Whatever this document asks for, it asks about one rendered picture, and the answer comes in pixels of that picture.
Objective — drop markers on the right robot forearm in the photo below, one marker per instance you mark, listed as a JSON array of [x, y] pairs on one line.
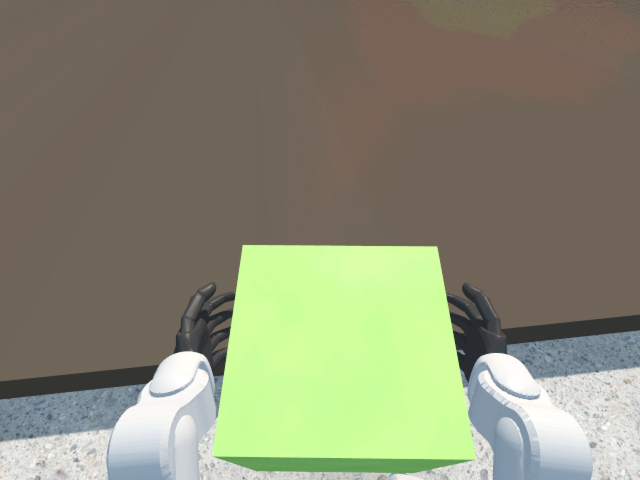
[[530, 438]]

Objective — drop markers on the robot right hand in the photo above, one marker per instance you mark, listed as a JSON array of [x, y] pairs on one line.
[[483, 329]]

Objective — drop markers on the robot left hand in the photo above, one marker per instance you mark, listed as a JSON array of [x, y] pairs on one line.
[[196, 325]]

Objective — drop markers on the left robot forearm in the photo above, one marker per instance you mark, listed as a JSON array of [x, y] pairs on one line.
[[158, 438]]

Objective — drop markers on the carton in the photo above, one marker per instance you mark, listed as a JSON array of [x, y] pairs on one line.
[[342, 359]]

